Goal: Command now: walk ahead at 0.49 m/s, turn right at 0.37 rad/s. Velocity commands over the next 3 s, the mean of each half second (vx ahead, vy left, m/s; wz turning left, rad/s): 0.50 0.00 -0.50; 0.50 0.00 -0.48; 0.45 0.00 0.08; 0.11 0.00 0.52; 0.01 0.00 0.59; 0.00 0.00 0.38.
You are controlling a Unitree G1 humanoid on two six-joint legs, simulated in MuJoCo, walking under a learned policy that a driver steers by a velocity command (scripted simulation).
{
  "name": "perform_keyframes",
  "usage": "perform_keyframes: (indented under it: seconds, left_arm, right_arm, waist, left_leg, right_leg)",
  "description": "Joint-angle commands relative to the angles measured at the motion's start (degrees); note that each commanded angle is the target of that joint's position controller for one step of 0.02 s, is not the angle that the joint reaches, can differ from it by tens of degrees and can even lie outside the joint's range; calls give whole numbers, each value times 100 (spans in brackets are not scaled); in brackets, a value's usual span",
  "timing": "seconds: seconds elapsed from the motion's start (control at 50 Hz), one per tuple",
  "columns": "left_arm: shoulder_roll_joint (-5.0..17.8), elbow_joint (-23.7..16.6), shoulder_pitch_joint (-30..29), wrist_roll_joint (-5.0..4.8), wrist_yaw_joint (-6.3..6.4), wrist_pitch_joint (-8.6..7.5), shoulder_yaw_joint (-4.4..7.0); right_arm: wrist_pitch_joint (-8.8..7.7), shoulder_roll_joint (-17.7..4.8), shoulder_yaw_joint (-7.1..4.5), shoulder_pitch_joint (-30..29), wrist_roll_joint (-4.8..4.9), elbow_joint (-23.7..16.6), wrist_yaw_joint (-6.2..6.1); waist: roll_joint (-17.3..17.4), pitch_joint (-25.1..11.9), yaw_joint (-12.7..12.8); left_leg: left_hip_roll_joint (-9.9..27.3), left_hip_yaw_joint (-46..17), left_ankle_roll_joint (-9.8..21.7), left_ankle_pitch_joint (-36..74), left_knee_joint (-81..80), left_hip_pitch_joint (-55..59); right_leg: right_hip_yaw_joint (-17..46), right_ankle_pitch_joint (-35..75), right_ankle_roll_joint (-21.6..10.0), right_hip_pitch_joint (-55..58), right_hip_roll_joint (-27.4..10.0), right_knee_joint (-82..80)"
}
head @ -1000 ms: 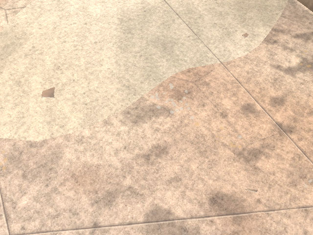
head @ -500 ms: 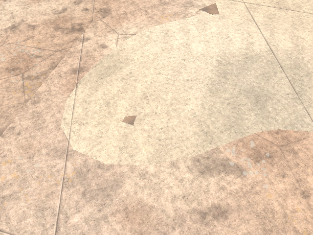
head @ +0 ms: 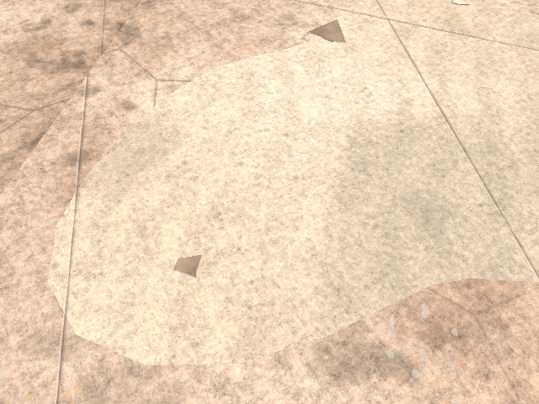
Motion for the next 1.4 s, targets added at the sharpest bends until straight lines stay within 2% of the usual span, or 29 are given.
perform_keyframes:
  seconds: [0.02,0.1,0.2,0.24,0.28,0.3,0.32,0.34,0.36,0.4,0.44,0.48,0.6,0.7,0.76,0.78,0.8,0.82,0.84,0.9,1.06,1.2,1.24,1.26,1.28,1.3,1.32,1.36,1.4]
  left_arm:
    - [107,-325,204,39,-4,36,28]
    - [-29,-605,-629,75,-186,-44,-67]
    - [106,-1061,-1283,71,-362,-30,-46]
    - [282,-1144,-1075,74,-387,9,51]
    - [705,-902,223,44,-323,63,314]
    - [1153,-692,1135,34,-209,133,516]
    - [1773,-759,921,5,-163,93,591]
    - [1347,-975,1057,61,-212,-22,455]
    - [1006,-921,871,101,-233,-103,367]
    - [679,-1000,162,68,-213,-148,270]
    - [524,-1156,-132,172,-160,-158,204]
    - [610,-1107,-73,134,-99,-180,226]
    - [811,-918,365,66,68,-81,280]
    - [759,-777,637,28,94,-1,285]
    - [589,-834,445,64,92,40,244]
    - [246,-896,450,130,66,19,114]
    - [-118,-1011,1184,26,70,-31,-5]
    - [233,-934,1371,-52,87,-60,11]
    - [637,-892,900,-59,82,-52,114]
    - [522,-1113,26,119,42,-81,124]
    - [-30,-1310,-735,155,-102,-173,-127]
    - [192,-1566,-1466,72,-224,-247,-56]
    - [479,-1314,-560,122,-185,-267,121]
    - [780,-1123,329,180,-122,-255,256]
    - [1343,-1060,1069,316,-51,-194,388]
    - [1090,-1001,1223,268,-61,-159,322]
    - [749,-969,920,208,-76,-165,204]
    - [379,-964,166,210,-110,-208,81]
    - [206,-933,-340,287,-141,-322,52]
  right_arm:
    - [-189,-616,-167,-383,-33,-249,-57]
    - [-146,-874,-230,-218,15,-93,-140]
    - [69,-1145,-331,139,174,148,-181]
    - [170,-1322,-374,81,204,140,-216]
    - [261,-1365,-361,-65,259,100,-244]
    - [221,-1163,-266,25,172,21,-270]
    - [83,-271,3,598,-53,-288,-195]
    - [-139,-706,-17,135,123,-332,-119]
    - [-241,-996,-92,-432,329,-507,-76]
    - [-310,-939,-74,-559,116,-479,-152]
    - [-186,-975,-121,-381,23,-447,-149]
    - [-71,-818,-79,-358,-29,-434,-152]
    - [-53,-503,81,-1577,18,-703,-95]
    - [-179,-800,-25,-1851,109,-796,18]
    - [-263,-1027,-184,-961,101,-576,-17]
    - [-291,-1257,-262,-200,-4,-482,-54]
    - [-237,-1762,-385,487,-116,-315,-61]
    - [-199,-1436,-340,642,52,-181,10]
    - [-174,-1013,-223,364,112,-235,4]
    - [-100,-644,-66,-176,-1,-206,-25]
    - [-73,-1079,-136,43,153,153,-63]
    - [114,-1271,-143,614,249,536,-70]
    - [167,-1275,-119,527,257,552,-92]
    - [147,-1074,-28,471,186,472,-94]
    - [62,-488,159,781,88,252,-85]
    - [-14,-585,158,902,179,295,-93]
    - [-24,-1068,0,589,316,247,-76]
    - [34,-975,-20,135,270,167,-93]
    - [221,-782,-48,409,205,296,-147]
  waist:
    - [638,107,189]
    - [458,298,-109]
    - [438,401,-260]
    - [638,53,-44]
    - [659,-705,730]
    - [207,-1217,1107]
    - [-1335,-1589,313]
    - [-617,-2436,724]
    - [-285,-1634,803]
    - [318,-726,307]
    - [117,-602,20]
    - [140,-504,-30]
    - [-152,-214,420]
    - [-322,-210,456]
    - [-476,-493,-63]
    - [-115,-1192,-400]
    - [1447,-1997,-222]
    - [1928,-1912,-247]
    - [1254,-1092,-366]
    - [739,-152,-145]
    - [716,-89,-228]
    - [781,51,-317]
    - [677,-433,267]
    - [525,-1072,696]
    - [-662,-1991,788]
    - [-1187,-2378,794]
    - [-704,-1508,756]
    - [-336,-520,416]
    - [-420,-276,21]
  left_leg:
    - [1578,-639,892,1494,-1190,-102]
    - [1513,-22,735,1525,-1264,98]
    - [1867,213,574,2311,-742,1276]
    - [1853,363,433,4159,18,1522]
    - [1604,568,190,5005,1933,1095]
    - [1339,577,-78,3521,3629,-181]
    - [91,86,-490,-2072,5740,-2808]
    - [-40,-1329,-403,-2439,6374,-3409]
    - [249,-1408,-272,-1874,6234,-3848]
    - [695,-1334,-226,-1065,5198,-3389]
    - [827,-1358,-330,-732,4753,-2758]
    - [807,-1213,-521,-573,4284,-2631]
    - [346,-1050,-754,1384,1784,-2165]
    - [192,-1304,-540,1135,995,-1875]
    - [213,-1166,-174,748,609,-637]
    - [909,-1739,170,566,737,641]
    - [2177,-4129,1104,-556,407,2639]
    - [2555,-5569,1347,-2037,-147,2778]
    - [2324,-4909,1128,-2348,-284,2122]
    - [1647,-3110,874,-560,-511,520]
    - [1333,-1635,950,1090,-1002,53]
    - [1635,-1585,670,1550,-572,644]
    - [1358,-1372,462,2768,496,448]
    - [1066,-1167,260,2401,1691,-265]
    - [308,-693,-180,199,3884,-2350]
    - [76,-1305,-218,-2237,4971,-3122]
    - [379,-1508,-187,-1947,5396,-3553]
    - [740,-1292,-225,-1110,5046,-3382]
    - [849,-1309,-382,-771,4762,-2624]
  right_leg:
    - [300,825,75,-326,-195,-500]
    - [-151,1903,-56,-117,-57,-2030]
    - [-475,1250,-400,-456,92,-2765]
    - [-831,648,-619,125,465,-2780]
    - [-1039,578,-966,1955,977,-3088]
    - [-216,767,-1253,3684,649,-3227]
    - [3116,-106,-2335,5428,-842,-3755]
    - [4585,-763,-2615,5837,-1281,-4619]
    - [3763,-494,-2275,5359,-1138,-4789]
    - [2477,700,-1897,3762,-648,-4773]
    - [2005,1525,-1864,2972,-406,-4996]
    - [1630,2094,-1893,2545,-298,-5084]
    - [1109,1266,-1404,2015,221,-5000]
    - [1907,745,-1255,2629,-78,-4407]
    - [2015,1164,-990,2605,115,-3563]
    - [1607,910,-789,2190,402,-2286]
    - [778,-906,-327,320,1256,-356]
    - [747,-1945,-224,-702,1050,629]
    - [818,-1465,-196,-999,805,985]
    - [494,-580,-205,-646,327,391]
    - [-144,851,-49,14,140,-2181]
    - [-292,984,-302,660,417,-3439]
    - [-461,974,-529,2141,645,-3860]
    - [-93,1059,-750,3583,222,-3705]
    - [2008,545,-1416,5715,-1331,-3756]
    - [3524,-181,-1765,5721,-1832,-4457]
    - [2881,-560,-1562,5036,-1635,-4607]
    - [1554,261,-1314,3643,-1144,-4986]
    - [579,2227,-1218,2746,-876,-5181]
